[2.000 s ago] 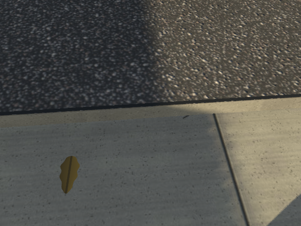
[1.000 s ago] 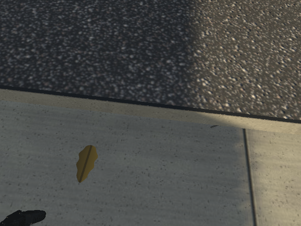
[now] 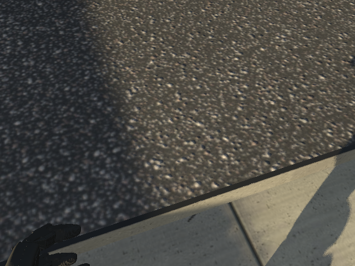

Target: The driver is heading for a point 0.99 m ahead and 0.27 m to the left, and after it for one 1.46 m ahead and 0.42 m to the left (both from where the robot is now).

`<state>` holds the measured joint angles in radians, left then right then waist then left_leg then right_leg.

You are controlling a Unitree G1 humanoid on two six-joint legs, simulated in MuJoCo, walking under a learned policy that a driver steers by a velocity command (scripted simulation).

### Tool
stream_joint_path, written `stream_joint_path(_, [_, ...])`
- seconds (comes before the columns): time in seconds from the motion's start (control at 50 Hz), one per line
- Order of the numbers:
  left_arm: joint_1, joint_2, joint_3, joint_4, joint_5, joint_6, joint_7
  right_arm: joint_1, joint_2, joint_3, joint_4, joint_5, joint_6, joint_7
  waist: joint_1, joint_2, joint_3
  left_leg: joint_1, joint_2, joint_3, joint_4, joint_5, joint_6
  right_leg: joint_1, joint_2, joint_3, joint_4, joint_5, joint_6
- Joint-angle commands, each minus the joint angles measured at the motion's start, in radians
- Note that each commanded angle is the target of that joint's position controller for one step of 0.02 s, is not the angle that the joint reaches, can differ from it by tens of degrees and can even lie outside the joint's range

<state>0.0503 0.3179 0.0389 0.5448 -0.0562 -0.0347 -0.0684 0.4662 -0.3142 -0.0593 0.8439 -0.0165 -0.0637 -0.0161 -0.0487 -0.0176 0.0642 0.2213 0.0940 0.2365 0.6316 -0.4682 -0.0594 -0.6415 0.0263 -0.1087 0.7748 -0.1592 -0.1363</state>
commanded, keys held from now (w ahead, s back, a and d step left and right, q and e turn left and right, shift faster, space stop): w+e+shift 0.02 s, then w+q+shift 0.92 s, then q+shift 0.06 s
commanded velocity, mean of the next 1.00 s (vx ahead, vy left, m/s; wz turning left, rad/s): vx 0.98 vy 0.00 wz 0.50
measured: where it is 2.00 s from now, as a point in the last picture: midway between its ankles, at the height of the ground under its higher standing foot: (113, 79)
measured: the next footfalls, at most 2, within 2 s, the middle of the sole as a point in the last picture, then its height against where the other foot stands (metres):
left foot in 0.38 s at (148, 263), level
right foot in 0.74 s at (186, 131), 0.10 m higher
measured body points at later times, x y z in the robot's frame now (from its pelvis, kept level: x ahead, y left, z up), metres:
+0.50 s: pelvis +0.43 +0.01 +0.04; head +0.47 +0.00 +0.49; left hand +0.33 +0.24 -0.09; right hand +0.68 -0.16 -0.04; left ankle +0.42 +0.11 -0.61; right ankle +0.17 -0.08 -0.63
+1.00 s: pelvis +0.90 +0.09 +0.13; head +0.90 +0.09 +0.58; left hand +0.68 +0.25 +0.01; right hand +1.27 +0.08 +0.13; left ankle +0.82 +0.18 -0.45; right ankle +0.89 -0.07 -0.59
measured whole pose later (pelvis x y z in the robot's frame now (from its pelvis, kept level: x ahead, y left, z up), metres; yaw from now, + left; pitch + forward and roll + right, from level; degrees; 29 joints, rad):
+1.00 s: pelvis +0.90 +0.09 +0.13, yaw +37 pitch +0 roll +0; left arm 0.58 0.23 0.05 0.86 0.01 -0.10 0.02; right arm 0.01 -0.30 -0.08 0.47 0.04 -0.03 0.06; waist 0.11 0.02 -0.02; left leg -0.70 -0.01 0.00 1.50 -0.24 0.10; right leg -0.11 -0.09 -0.15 0.58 -0.47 0.05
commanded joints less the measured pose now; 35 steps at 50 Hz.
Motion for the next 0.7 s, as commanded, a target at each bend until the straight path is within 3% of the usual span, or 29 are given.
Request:
stream_joint_path(0.02, [0.432, 0.318, 0.11, 0.04, 0.021, 0.002, 0.028, -0.06, -0.027, 0.029, -0.251, 0.024, -0.09, 0.007, 0.134, -0.319, -0.448, -1.029, -0.168, -0.28, 0.998, -0.114, 0.049, 1.231, -0.272, 0.909, -0.32, -0.388, -0.349])
stream_joint_path(0.04, [0.448, 0.2, 0.089, 0.033, 0.039, -0.015, 0.032, -0.176, -0.148, 0.012, -0.246, 0.049, -0.121, 0.014, 0.225, -0.11, -0.469, -1.062, -0.08, -0.411, 0.94, 0.047, 0.093, 1.181, -0.294, 0.964, -0.461, -0.537, -0.261])
stream_joint_path(0.06, [0.432, 0.177, 0.081, 0.055, 0.05, -0.033, 0.033, -0.221, -0.138, 0.015, -0.258, 0.083, -0.122, 0.01, 0.187, -0.021, -0.296, -1.054, -0.053, -0.375, 0.87, 0.109, 0.105, 0.996, -0.299, 0.895, -0.525, -0.482, -0.219])
stream_joint_path(0.08, [0.337, 0.159, 0.07, 0.047, 0.053, -0.051, 0.031, -0.224, -0.119, 0.023, -0.242, 0.071, -0.114, -0.001, 0.117, 0.128, -0.178, -0.99, -0.001, -0.367, 0.792, 0.156, 0.1, 0.778, -0.284, 0.796, -0.535, -0.35, -0.192])
stream_joint_path(0.1, [0.248, 0.117, 0.054, 0.04, 0.069, -0.06, 0.031, -0.188, -0.107, 0.022, -0.215, 0.055, -0.095, -0.003, 0.061, 0.131, -0.125, -0.922, 0.044, -0.37, 0.743, 0.186, 0.096, 0.631, -0.248, 0.673, -0.527, -0.24, -0.178])
stream_joint_path(0.12, [0.205, 0.088, 0.04, 0.038, 0.086, -0.065, 0.033, -0.134, -0.105, 0.021, -0.192, 0.059, -0.068, 0.004, 0.02, 0.057, -0.089, -0.856, 0.079, -0.368, 0.736, 0.205, 0.091, 0.503, -0.231, 0.583, -0.542, -0.149, -0.174])
stream_joint_path(0.14, [0.191, 0.06, 0.031, 0.053, 0.076, -0.07, 0.032, -0.114, -0.098, 0.02, -0.174, 0.057, -0.043, 0.005, 0.004, 0.027, -0.057, -0.831, 0.1, -0.357, 0.707, 0.204, 0.081, 0.422, -0.21, 0.497, -0.56, -0.076, -0.165])
stream_joint_path(0.18, [0.21, 0.047, 0.024, 0.094, 0.063, -0.086, 0.035, -0.151, -0.055, 0.03, -0.173, 0.049, -0.009, 0.005, 0.004, 0.003, 0.009, -0.853, 0.103, -0.33, 0.649, 0.262, 0.062, 0.319, -0.163, 0.313, -0.591, 0.066, -0.122])
stream_joint_path(0.22, [0.228, 0.054, 0.025, 0.112, 0.068, -0.103, 0.043, -0.258, -0.034, 0.039, -0.208, 0.039, -0.006, 0.003, 0.04, -0.007, 0.066, -0.888, 0.069, -0.308, 0.501, 0.41, 0.049, 0.285, -0.105, 0.149, -0.623, 0.223, -0.063])
stream_joint_path(0.24, [0.243, 0.053, 0.023, 0.121, 0.072, -0.107, 0.051, -0.277, -0.02, 0.042, -0.209, 0.036, -0.013, 0.005, 0.055, -0.018, 0.059, -0.888, 0.044, -0.285, 0.459, 0.487, 0.042, 0.311, -0.087, 0.1, -0.624, 0.285, -0.04])
stream_joint_path(0.28, [0.285, 0.051, 0.017, 0.139, 0.074, -0.108, 0.06, -0.293, -0.01, 0.044, -0.203, 0.049, -0.019, 0.017, 0.082, -0.025, 0.035, -0.965, 0.017, -0.253, 0.472, 0.536, 0.052, 0.454, -0.107, 0.069, -0.618, 0.414, 0.007])
stream_joint_path(0.3, [0.369, 0.038, 0.016, 0.174, 0.063, -0.092, 0.058, -0.31, -0.021, 0.036, -0.212, 0.063, -0.018, 0.02, 0.116, -0.005, 0.038, -1.147, -0.004, -0.285, 0.603, 0.427, 0.075, 0.631, -0.135, 0.092, -0.571, 0.524, 0.04])
stream_joint_path(0.32, [0.497, 0.022, 0.015, 0.221, 0.059, -0.07, 0.06, -0.358, -0.006, 0.037, -0.231, 0.071, -0.024, 0.033, 0.16, 0.029, 0.038, -1.348, -0.036, -0.28, 0.713, 0.313, 0.108, 0.868, -0.171, 0.128, -0.493, 0.683, 0.082])
stream_joint_path(0.36, [0.644, 0.032, 0.015, 0.296, 0.099, -0.034, 0.069, -0.463, 0.044, 0.052, -0.3, 0.089, -0.043, 0.052, 0.197, -0.005, 0.018, -1.668, -0.088, -0.228, 0.816, 0.146, 0.145, 1.222, -0.236, 0.158, -0.366, 0.942, 0.106])
stream_joint_path(0.4, [0.652, 0.002, -0.006, 0.326, 0.134, -0.014, 0.077, -0.512, 0.08, 0.071, -0.358, 0.1, -0.046, 0.068, 0.168, -0.075, -0.008, -1.724, -0.125, -0.143, 0.908, 0.02, 0.174, 1.261, -0.251, 0.119, -0.251, 1.242, 0.121])
stream_joint_path(0.42, [0.614, 0.005, -0.013, 0.32, 0.137, -0.01, 0.087, -0.518, 0.074, 0.074, -0.382, 0.096, -0.046, 0.077, 0.136, -0.08, -0.028, -1.6, -0.13, -0.089, 0.832, 0.028, 0.185, 1.185, -0.241, 0.092, -0.223, 1.418, 0.14])
stream_joint_path(0.46, [0.553, 0.015, -0.031, 0.31, 0.138, -0.006, 0.1, -0.533, 0.034, 0.059, -0.404, 0.075, -0.061, 0.083, 0.081, 0.021, -0.072, -1.071, -0.221, 0.098, 0.451, 0.16, 0.186, 0.898, -0.164, -0.012, -0.122, 1.861, 0.217])
stream_joint_path(0.48, [0.472, 0.035, -0.037, 0.286, 0.129, -0.014, 0.11, -0.335, 0.004, 0.036, -0.347, 0.039, -0.08, 0.092, -0.035, 0.008, -0.119, -0.497, -0.24, 0.082, 0.208, 0.291, 0.194, 0.482, -0.166, 0.011, 0.095, 1.992, 0.287])
stream_joint_path(0.5, [0.393, 0.137, -0.021, 0.272, 0.072, -0.039, 0.129, -0.105, -0.014, 0.005, -0.235, -0.004, -0.067, 0.093, -0.16, 0.046, -0.148, -0.086, -0.207, -0.052, -0.147, 0.539, 0.196, 0.232, -0.169, 0.082, 0.394, 1.619, 0.302])
stream_joint_path(0.52, [0.098, 0.218, 0.005, 0.218, 0.051, -0.068, 0.156, 0.225, -0.071, -0.033, -0.092, -0.009, -0.034, 0.078, -0.344, 0.255, -0.05, 0.157, -0.077, -0.258, -0.565, 0.905, 0.284, -0.035, 0.029, 0.031, 1.021, 0.179, 0.304])
stream_joint_path(0.54, [-0.042, 0.134, -0.006, 0.066, 0.056, -0.119, 0.161, 0.312, -0.192, -0.038, -0.003, -0.027, -0.02, 0.053, -0.266, 0.241, -0.028, 0.397, 0.118, -0.463, -0.362, 1.133, 0.323, -0.45, 0.03, 0.076, 1.325, -0.546, 0.253])
stream_joint_path(0.56, [-0.027, 0.004, -0.046, -0.013, 0.01, -0.146, 0.116, 0.359, -0.157, -0.013, 0.004, -0.062, -0.016, 0.042, -0.202, 0.189, -0.192, 0.695, 0.28, -0.565, 0.02, 1.393, 0.416, -0.79, -0.003, 0.188, 1.479, -0.699, 0.232])
stream_joint_path(0.58, [-0.045, -0.039, -0.064, -0.081, -0.017, -0.151, 0.087, 0.345, -0.07, 0.002, 0.023, -0.081, 0.001, 0.027, -0.161, 0.054, -0.279, 0.775, 0.296, -0.57, -0.003, 1.208, 0.423, -1.013, -0.041, 0.175, 1.54, -0.715, 0.206])
stream_joint_path(0.6, [-0.035, -0.075, -0.088, -0.13, 0.01, -0.145, 0.075, 0.276, -0.054, -0.012, 0.008, -0.038, 0.021, 0.004, -0.126, -0.021, -0.334, 0.656, 0.242, -0.563, -0.106, 0.824, 0.363, -0.999, -0.105, 0.196, 1.385, -0.695, 0.164])
stream_joint_path(0.62, [-0.016, -0.161, -0.128, -0.177, 0.032, -0.127, 0.052, 0.088, -0.062, -0.01, -0.016, 0.009, 0.037, -0.02, 0.003, -0.015, -0.161, 0.209, 0.173, -0.518, -0.267, 0.551, 0.297, -0.87, -0.136, 0.161, 1.254, -0.731, 0.149])
stream_joint_path(0.64, [-0.034, -0.189, -0.154, -0.222, 0.044, -0.106, 0.028, -0.149, -0.037, 0.015, -0.062, 0.046, 0.04, -0.036, 0.139, 0.048, 0.114, -0.328, 0.142, -0.488, -0.444, 0.404, 0.243, -0.733, -0.19, 0.141, 1.07, -0.785, 0.168])
stream_joint_path(0.66, [0.029, -0.165, -0.159, -0.236, 0.059, -0.104, 0.014, -0.362, -0.042, 0.025, -0.124, 0.061, 0.03, -0.047, 0.261, 0.024, 0.228, -0.845, 0.065, -0.416, -0.517, 0.278, 0.211, -0.394, -0.212, 0.084, 0.792, -0.686, 0.207])
stream_joint_path(0.68, [0.159, -0.124, -0.152, -0.211, 0.09, -0.105, 0.018, -0.471, -0.14, -0.015, -0.19, 0.051, 0.015, -0.049, 0.336, -0.072, 0.139, -1.268, -0.041, -0.341, -0.575, 0.286, 0.231, 0.23, -0.16, -0.004, 0.442, -0.447, 0.243])
stream_joint_path(0.7, [0.392, -0.015, -0.072, -0.114, 0.097, -0.108, 0.034, -0.343, -0.29, -0.083, -0.183, 0.046, -0.019, -0.041, 0.383, -0.045, -0.149, -1.214, -0.057, -0.421, -0.466, 0.773, 0.281, 0.762, -0.006, -0.074, 0.493, -0.11, 0.228])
